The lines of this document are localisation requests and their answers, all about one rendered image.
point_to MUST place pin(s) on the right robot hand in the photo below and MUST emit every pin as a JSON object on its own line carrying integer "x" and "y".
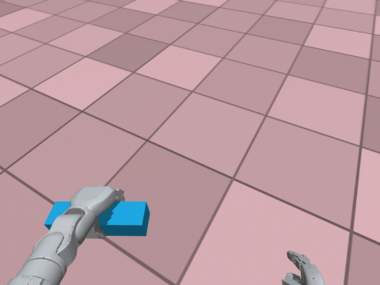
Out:
{"x": 310, "y": 274}

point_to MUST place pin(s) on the left robot arm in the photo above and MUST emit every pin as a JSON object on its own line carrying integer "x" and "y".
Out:
{"x": 55, "y": 251}

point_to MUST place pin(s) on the carton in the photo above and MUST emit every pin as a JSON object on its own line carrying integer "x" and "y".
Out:
{"x": 122, "y": 218}

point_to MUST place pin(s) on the left robot hand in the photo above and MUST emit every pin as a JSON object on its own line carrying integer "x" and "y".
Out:
{"x": 97, "y": 199}

